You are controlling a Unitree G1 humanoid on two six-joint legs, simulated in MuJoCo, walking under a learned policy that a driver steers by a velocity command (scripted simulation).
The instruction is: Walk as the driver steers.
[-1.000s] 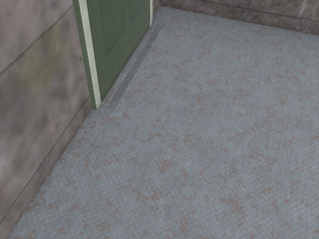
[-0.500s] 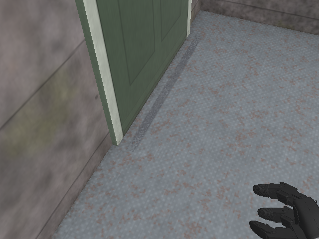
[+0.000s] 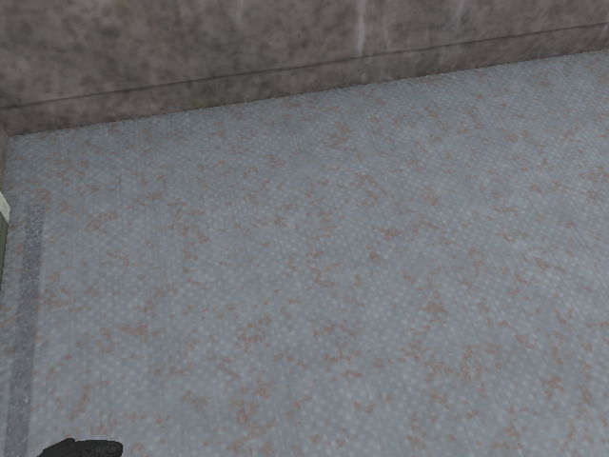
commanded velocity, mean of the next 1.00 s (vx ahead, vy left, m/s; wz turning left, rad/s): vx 0.25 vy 0.00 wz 0.19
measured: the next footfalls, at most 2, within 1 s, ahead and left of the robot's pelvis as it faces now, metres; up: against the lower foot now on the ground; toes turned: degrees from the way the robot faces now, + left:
left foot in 0.34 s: +0.56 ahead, +0.06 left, +0.00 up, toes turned -20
right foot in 0.80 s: +0.55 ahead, -0.12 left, +0.00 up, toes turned +16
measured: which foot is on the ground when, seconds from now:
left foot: up 0.00-0.32, down 0.34-0.80, up 0.82-1.00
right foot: down 0.00-0.36, up 0.38-0.78, down 0.80-1.00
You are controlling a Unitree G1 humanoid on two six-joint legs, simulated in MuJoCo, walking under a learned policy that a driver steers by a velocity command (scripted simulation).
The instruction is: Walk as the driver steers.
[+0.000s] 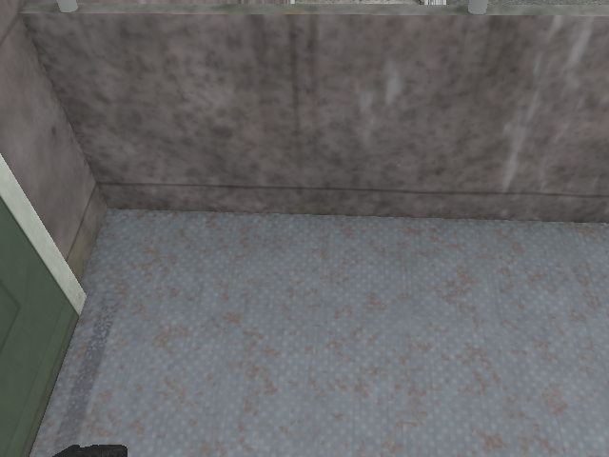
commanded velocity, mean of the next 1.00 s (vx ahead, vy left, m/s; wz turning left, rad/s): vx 0.52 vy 0.00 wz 0.11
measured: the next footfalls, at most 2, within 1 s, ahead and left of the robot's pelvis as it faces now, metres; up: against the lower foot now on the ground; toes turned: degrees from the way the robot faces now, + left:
left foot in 0.28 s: +0.02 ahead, +0.16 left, +0.00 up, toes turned +20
right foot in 0.80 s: +0.49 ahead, +0.13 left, +0.00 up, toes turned +6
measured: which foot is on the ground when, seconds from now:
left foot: up 0.00-0.26, down 0.28-0.82, up 0.84-1.00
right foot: down 0.00-0.28, up 0.30-0.78, down 0.80-1.00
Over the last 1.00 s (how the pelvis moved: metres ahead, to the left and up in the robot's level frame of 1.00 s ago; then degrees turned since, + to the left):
0.45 -0.03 0.05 16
